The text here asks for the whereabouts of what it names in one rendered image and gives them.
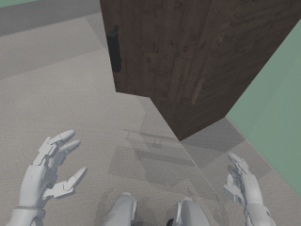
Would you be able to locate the left robot forearm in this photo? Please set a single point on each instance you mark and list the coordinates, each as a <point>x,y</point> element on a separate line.
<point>26,216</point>

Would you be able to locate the robot right hand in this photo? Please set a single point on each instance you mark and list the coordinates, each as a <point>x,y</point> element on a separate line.
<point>248,190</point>

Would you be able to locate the right robot forearm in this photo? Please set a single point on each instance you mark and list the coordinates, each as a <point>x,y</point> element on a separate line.
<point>258,215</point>

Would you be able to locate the left robot shin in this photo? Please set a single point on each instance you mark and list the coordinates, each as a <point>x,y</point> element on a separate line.
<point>126,193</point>

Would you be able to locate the cupboard door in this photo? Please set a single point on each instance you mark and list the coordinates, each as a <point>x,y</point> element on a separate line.
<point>164,45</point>

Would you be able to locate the handle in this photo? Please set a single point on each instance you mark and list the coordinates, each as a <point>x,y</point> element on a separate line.
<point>113,46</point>

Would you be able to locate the robot left hand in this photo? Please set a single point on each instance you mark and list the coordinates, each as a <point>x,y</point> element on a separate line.
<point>40,173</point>

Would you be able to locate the left robot thigh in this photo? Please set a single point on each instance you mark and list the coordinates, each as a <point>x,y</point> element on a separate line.
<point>122,212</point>

